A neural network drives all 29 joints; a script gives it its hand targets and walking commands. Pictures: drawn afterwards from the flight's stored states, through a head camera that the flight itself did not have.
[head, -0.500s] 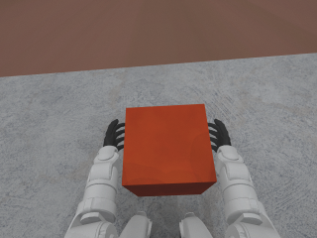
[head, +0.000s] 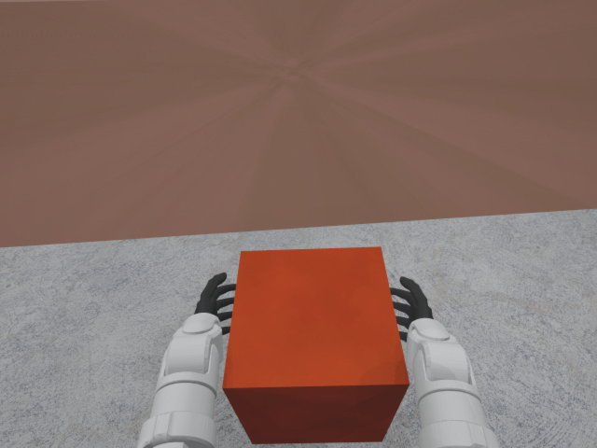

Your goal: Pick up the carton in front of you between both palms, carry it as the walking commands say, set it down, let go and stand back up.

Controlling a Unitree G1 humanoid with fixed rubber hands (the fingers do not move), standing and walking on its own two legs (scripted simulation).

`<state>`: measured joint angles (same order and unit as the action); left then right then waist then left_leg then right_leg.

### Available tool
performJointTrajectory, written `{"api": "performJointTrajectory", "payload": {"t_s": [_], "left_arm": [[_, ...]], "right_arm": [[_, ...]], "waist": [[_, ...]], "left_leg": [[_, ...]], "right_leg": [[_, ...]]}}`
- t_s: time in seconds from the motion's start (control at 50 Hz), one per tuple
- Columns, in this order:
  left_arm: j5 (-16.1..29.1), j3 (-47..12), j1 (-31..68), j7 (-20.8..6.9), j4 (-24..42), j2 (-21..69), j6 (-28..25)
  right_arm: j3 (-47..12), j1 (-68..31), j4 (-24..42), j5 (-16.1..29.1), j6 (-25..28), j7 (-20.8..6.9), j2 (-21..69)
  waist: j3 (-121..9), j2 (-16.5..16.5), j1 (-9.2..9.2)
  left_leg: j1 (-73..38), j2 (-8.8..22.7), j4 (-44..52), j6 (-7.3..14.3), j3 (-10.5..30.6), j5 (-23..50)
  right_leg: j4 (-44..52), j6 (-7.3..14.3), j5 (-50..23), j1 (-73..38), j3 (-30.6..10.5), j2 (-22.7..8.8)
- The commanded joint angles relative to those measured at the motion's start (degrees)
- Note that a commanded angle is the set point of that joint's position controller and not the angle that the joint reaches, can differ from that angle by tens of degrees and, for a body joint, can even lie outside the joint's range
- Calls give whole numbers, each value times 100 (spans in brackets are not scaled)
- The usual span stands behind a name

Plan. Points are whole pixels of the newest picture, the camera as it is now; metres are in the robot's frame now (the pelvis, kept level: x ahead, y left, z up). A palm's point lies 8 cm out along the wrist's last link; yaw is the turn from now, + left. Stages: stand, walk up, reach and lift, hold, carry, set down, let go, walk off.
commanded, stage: reach and lift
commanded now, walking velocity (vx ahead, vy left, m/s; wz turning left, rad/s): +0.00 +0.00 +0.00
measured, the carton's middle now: (313, 349) +0.29 +0.00 -0.05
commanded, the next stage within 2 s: hold in 0.92 s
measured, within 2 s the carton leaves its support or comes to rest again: neither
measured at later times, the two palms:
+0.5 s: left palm (207, 317) +0.29 +0.15 +0.03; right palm (422, 321) +0.29 -0.15 +0.03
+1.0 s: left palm (205, 312) +0.29 +0.15 +0.04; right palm (423, 315) +0.29 -0.15 +0.05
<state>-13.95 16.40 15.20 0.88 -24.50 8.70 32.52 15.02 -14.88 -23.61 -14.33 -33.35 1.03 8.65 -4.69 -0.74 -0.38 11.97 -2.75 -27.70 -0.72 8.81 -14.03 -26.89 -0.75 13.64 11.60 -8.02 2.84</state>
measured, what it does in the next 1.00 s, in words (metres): stands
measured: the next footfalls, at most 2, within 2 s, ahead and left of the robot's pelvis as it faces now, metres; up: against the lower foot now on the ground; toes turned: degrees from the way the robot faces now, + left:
none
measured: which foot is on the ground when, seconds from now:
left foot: down 0.00-1.00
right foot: down 0.00-1.00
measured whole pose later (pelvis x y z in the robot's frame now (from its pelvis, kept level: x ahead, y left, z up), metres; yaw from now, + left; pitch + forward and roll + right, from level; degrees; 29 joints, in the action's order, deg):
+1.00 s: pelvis +0.01 +0.00 +0.01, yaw +0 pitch -5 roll +0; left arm -15.0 13.5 14.1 -0.5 -15.5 8.5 39.7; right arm 12.0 -14.2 -14.6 -15.1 -41.0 0.3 8.5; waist -0.4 -0.4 -0.1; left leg 4.1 -2.1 -21.4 -0.7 8.3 -11.8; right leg -21.1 -0.5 11.6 4.0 -7.8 2.4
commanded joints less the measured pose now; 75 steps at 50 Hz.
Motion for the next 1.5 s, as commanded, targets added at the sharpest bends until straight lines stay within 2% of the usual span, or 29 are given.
{"api": "performJointTrajectory", "payload": {"t_s": [0.0, 0.1, 0.14, 0.16, 0.18, 0.2, 0.22, 0.26, 0.28, 0.3, 0.32, 0.4, 0.44, 0.46, 0.68, 0.7, 0.72, 0.8, 0.9, 0.98, 1.02, 1.08, 1.1, 1.14, 1.22, 1.26, 1.32, 1.46, 1.48], "left_arm": [[1067, -3048, 3195, -1513, -278, 5710, 90], [1042, -3060, 3535, -1517, -273, 5849, 46], [1095, -3155, 3555, -1513, -181, 5884, 60], [1103, -3120, 3577, -1514, -198, 5868, 73], [1067, -3075, 3504, -1510, -182, 5830, 98], [1064, -3059, 3512, -1511, -191, 5858, 118], [1064, -3077, 3417, -1497, -193, 5839, 140], [1013, -2979, 3306, -1509, -253, 5748, 191], [967, -2915, 3295, -1518, -269, 5661, 211], [969, -2926, 3302, -1516, -256, 5680, 226], [982, -2927, 3241, -1519, -181, 5622, 232], [980, -2974, 3159, -1517, 15, 5605, 272], [1052, -3059, 3116, -1519, 141, 5568, 289], [1048, -3083, 2997, -1511, 177, 5587, 299], [1144, -3276, 2595, -1479, 620, 5450, 443], [1142, -3266, 2609, -1480, 658, 5410, 454], [1160, -3303, 2562, -1478, 665, 5401, 472], [1228, -3398, 2449, -1466, 884, 5388, 536], [1235, -3427, 2497, -1448, 943, 5349, 621], [1502, -3850, 2580, -1413, 1498, 5480, 775], [1504, -3829, 2495, -1378, 1551, 5400, 905], [1254, -3456, 2387, -1360, 1188, 5143, 1036], [1213, -3381, 2432, -1369, 1074, 5169, 1045], [1231, -3389, 2639, -1403, 1066, 5222, 1029], [1312, -3501, 2861, -1435, 1133, 5392, 983], [1314, -3490, 2917, -1421, 1120, 5381, 982], [1259, -3373, 2856, -1425, 960, 5359, 985], [1224, -3327, 2985, -1441, 920, 5359, 968], [1248, -3386, 2985, -1436, 960, 5370, 971]], "right_arm": [[-2998, -3395, 8, 1095, 33, -1494, 5476], [-3033, -3748, -34, 1190, 107, -1543, 5625], [-3104, -3794, 68, 1200, 88, -1560, 5685], [-3116, -3765, 57, 1203, 69, -1560, 5680], [-3122, -3806, 91, 1216, 66, -1563, 5664], [-3140, -3838, 148, 1199, 51, -1557, 5644], [-3136, -3787, 88, 1215, 18, -1558, 5635], [-3043, -3653, 97, 1142, -34, -1548, 5538], [-2994, -3632, 57, 1118, -53, -1540, 5515], [-2987, -3565, 60, 1096, -72, -1532, 5496], [-2970, -3486, 87, 1091, -93, -1531, 5488], [-3039, -3389, 252, 1114, -140, -1523, 5471], [-3081, -3288, 332, 1134, -174, -1509, 5449], [-3155, -3301, 469, 1183, -175, -1504, 5452], [-3356, -2901, 943, 1278, -330, -1415, 5347], [-3359, -2916, 950, 1280, -345, -1407, 5351], [-3346, -2835, 967, 1278, -366, -1401, 5348], [-3437, -2716, 1139, 1350, -427, -1387, 5313], [-3418, -2757, 1132, 1358, -500, -1399, 5299], [-3767, -2747, 1585, 1561, -655, -1397, 5331], [-3723, -2703, 1659, 1552, -761, -1378, 5190], [-3431, -2706, 1384, 1380, -882, -1366, 4978], [-3333, -2786, 1342, 1321, -882, -1382, 4910], [-3294, -2914, 1276, 1298, -869, -1426, 5004], [-3486, -3146, 1367, 1441, -826, -1465, 5202], [-3427, -3140, 1278, 1414, -826, -1460, 5189], [-3423, -3222, 1253, 1409, -821, -1458, 5164], [-3391, -3325, 1223, 1363, -804, -1447, 5182], [-3425, -3274, 1229, 1372, -817, -1437, 5188]], "waist": [[-649, 92, -13], [-926, -107, 1], [-1121, 63, -4], [-1169, 8, -5], [-1098, 21, 70], [-1214, 16, 23], [-1137, 13, 64], [-985, 103, -5], [-904, 120, 16], [-907, 33, -15], [-850, 134, -17], [-857, -16, 1], [-909, 79, -14], [-941, 25, 34], [-1013, 109, -2], [-963, 112, 42], [-952, 127, -11], [-984, 66, 17], [-844, 36, 43], [-1087, 20, 36], [-1016, 9, 7], [-428, 35, 45], [-324, -16, -5], [-302, 69, -5], [-695, 6, 46], [-708, 41, 8], [-622, 62, 66], [-648, 86, 59], [-663, 53, 12]], "left_leg": [[-200, -157, 534, 60, -354, 130], [-202, -167, 440, 51, -403, 131], [-373, -153, 460, 54, -381, 275], [-368, -157, 469, 52, -382, 319], [-310, -165, 487, 67, -376, 343], [-385, -178, 482, 59, -389, 381], [-410, -178, 502, 53, -396, 440], [-505, -177, 557, 56, -386, 487], [-471, -191, 569, 51, -399, 485], [-496, -199, 588, 31, -418, 497], [-576, -188, 598, 38, -410, 565], [-669, -216, 649, -15, -418, 838], [-767, -216, 659, -18, -410, 995], [-753, -210, 683, -14, -382, 1065], [-1034, -255, 740, -31, -375, 1606], [-975, -245, 753, -22, -376, 1560], [-1032, -261, 748, -31, -381, 1583], [-1076, -268, 773, -42, -364, 1777], [-1093, -256, 818, -44, -363, 1518], [-1293, -266, 858, -69, -327, 1775], [-1348, -246, 912, -80, -305, 1786], [-1095, -215, 991, -63, -345, 1096], [-1022, -215, 1009, -71, -364, 906], [-960, -199, 1014, -37, -381, 626], [-1056, -226, 935, -34, -395, 949], [-1120, -210, 897, -36, -388, 988], [-1000, -208, 918, -30, -404, 794], [-961, -217, 892, -3, -418, 807], [-1028, -213, 871, -21, -430, 867]], "right_leg": [[485, 77, -140, -236, 349, 188], [371, 102, -111, -434, 333, 168], [350, 73, -224, -452, 379, 220], [350, 80, -325, -524, 356, 205], [350, 72, -306, -544, 362, 195], [370, 62, -352, -608, 348, 193], [394, 55, -372, -608, 357, 200], [465, 58, -386, -525, 371, 221], [505, 58, -401, -550, 360, 207], [532, 54, -455, -615, 345, 195], [555, 44, -485, -555, 372, 207], [605, 25, -781, -714, 359, 204], [638, 11, -894, -759, 382, 218], [619, 9, -1004, -848, 363, 213], [726, -25, -1525, -1037, 318, 224], [718, -29, -1514, -1067, 318, 236], [752, -24, -1502, -1048, 301, 229], [770, -26, -1721, -1124, 287, 223], [804, -15, -1388, -1014, 300, 231], [832, -33, -1619, -1165, 282, 267], [878, -7, -1570, -1152, 294, 263], [958, 17, -865, -919, 324, 235], [976, 31, -677, -877, 327, 228], [971, 32, -433, -819, 337, 219], [875, 5, -809, -1002, 329, 231], [871, 18, -792, -958, 338, 231], [861, 11, -622, -974, 358, 233], [857, 13, -696, -1001, 332, 208], [867, 13, -742, -980, 328, 207]]}}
